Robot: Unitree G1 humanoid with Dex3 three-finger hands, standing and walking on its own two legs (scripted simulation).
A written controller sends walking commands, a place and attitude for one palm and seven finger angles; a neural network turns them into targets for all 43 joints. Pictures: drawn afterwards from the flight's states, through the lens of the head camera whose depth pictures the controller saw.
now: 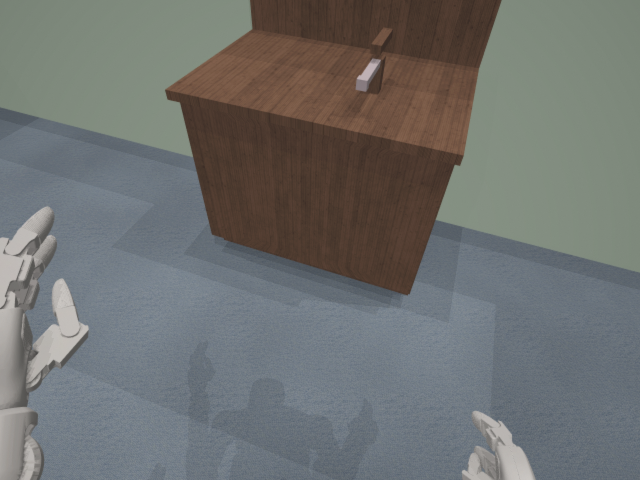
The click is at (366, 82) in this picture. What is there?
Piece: tap's lever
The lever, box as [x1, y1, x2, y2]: [356, 75, 369, 91]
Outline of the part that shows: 359,75 356,80 356,89 365,91 368,87 369,77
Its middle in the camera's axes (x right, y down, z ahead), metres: +0.10 -0.39 +0.98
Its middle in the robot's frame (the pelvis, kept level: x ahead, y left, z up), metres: +1.00 -0.04 +0.04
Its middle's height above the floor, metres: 0.82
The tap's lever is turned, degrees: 0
